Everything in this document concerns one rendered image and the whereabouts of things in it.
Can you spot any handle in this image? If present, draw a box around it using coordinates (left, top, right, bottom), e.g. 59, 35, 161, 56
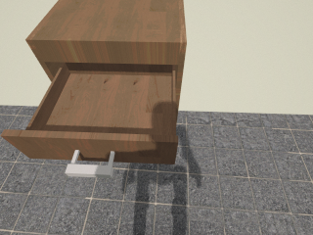
65, 150, 115, 178

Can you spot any drawer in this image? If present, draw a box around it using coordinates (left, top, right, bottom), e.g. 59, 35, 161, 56
0, 62, 179, 165

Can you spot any cabinet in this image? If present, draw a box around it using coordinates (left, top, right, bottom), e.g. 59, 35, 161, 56
25, 0, 187, 125

